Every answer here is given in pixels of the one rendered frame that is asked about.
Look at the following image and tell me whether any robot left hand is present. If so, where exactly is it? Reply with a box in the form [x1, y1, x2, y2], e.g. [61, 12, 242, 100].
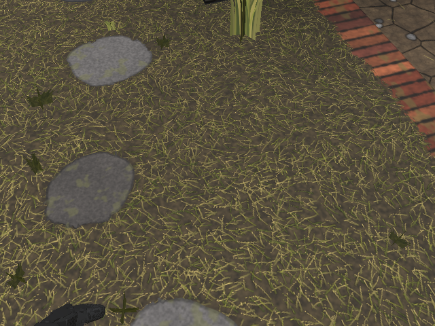
[34, 303, 105, 326]

